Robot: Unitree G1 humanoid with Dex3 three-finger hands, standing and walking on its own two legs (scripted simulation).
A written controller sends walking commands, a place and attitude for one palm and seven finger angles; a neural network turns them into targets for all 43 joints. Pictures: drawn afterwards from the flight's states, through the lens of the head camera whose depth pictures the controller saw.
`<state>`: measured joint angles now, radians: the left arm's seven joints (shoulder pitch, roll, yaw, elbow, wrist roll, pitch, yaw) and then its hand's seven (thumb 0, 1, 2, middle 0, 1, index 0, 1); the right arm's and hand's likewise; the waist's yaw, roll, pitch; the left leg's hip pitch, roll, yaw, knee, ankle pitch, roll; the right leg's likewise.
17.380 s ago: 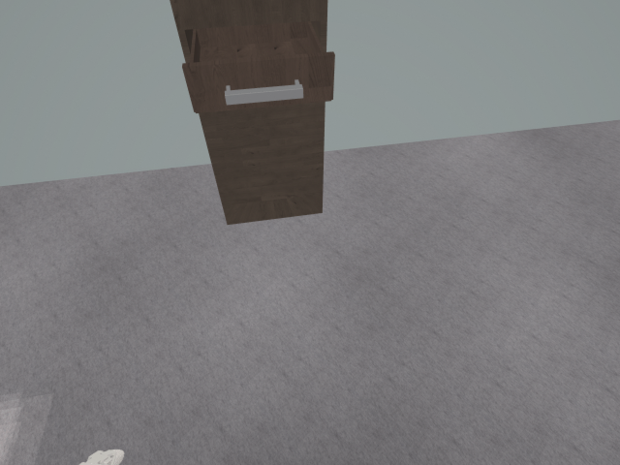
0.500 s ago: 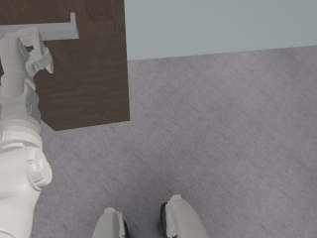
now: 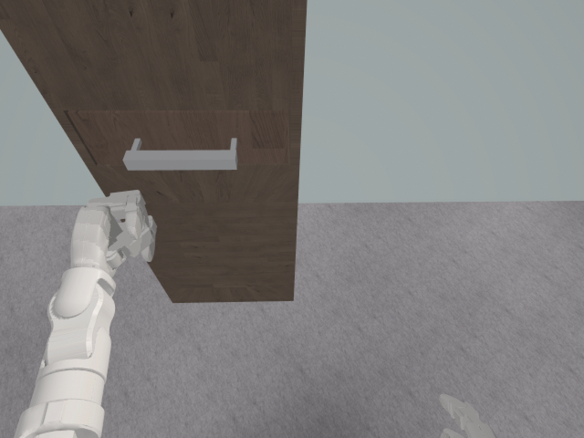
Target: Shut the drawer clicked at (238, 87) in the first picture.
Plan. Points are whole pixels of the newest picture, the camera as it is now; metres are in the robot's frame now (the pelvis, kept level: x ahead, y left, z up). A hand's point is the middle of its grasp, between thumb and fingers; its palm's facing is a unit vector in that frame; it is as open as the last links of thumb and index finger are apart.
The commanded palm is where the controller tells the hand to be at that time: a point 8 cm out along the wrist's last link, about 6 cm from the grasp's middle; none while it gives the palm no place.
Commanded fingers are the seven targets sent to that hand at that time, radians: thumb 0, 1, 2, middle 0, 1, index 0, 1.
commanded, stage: draw the hand back to the body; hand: left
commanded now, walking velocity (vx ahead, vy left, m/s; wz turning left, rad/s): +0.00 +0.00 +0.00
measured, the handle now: (184, 151) +0.59 +0.22 +0.01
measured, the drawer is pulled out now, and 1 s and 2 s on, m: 0.00 0.00 0.00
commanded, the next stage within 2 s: step back with the hand held close in 0.90 s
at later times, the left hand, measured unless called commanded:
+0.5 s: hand (67, 312) +0.22 +0.22 +0.15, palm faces +0.34 -0.88 -0.32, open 3.3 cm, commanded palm +0.17 +0.26 +0.17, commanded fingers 0.00 0.90 0.90 -1.40 -1.60 -1.40 -1.60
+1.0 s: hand out of the picture +0.15 +0.23 +0.19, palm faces +0.43 -0.81 -0.39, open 3.3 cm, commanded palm +0.10 +0.26 +0.20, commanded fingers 0.00 0.90 0.90 -1.40 -1.60 -1.40 -1.60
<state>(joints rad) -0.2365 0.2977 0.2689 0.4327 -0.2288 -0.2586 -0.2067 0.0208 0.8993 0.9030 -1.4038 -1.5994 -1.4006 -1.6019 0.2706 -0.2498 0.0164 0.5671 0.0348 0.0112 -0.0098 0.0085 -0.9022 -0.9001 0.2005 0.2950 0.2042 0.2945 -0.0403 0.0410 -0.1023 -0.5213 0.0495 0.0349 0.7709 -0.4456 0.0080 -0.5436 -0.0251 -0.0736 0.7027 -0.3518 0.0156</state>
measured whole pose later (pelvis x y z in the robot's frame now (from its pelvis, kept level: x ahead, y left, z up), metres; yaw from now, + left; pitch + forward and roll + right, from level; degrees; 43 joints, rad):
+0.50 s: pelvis -0.01 -0.01 +0.03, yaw +0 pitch -4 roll +0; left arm 0.27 0.30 0.20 -0.17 -0.06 -0.07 0.09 0.02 0.89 0.90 -1.41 -1.60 -1.40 -1.60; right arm 0.18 -0.23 0.05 0.61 0.00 -0.06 -0.07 0.01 -0.90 -0.90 0.20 0.30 0.21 0.29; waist 0.05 0.07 0.03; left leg -0.06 0.03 0.05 0.40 -0.27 -0.01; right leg -0.11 -0.02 -0.07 0.39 -0.21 0.00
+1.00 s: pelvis -0.03 -0.02 +0.03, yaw +0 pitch -6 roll -1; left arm 0.51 0.30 0.28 -0.43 -0.04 -0.11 0.12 0.02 0.89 0.90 -1.41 -1.60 -1.41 -1.60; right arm 0.20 -0.22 0.02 0.65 -0.01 -0.15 -0.09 0.02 -0.90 -0.90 0.20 0.30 0.21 0.29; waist 0.07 0.08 0.04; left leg -0.04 0.04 0.05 0.41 -0.26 -0.01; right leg -0.07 -0.01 -0.07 0.37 -0.19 0.00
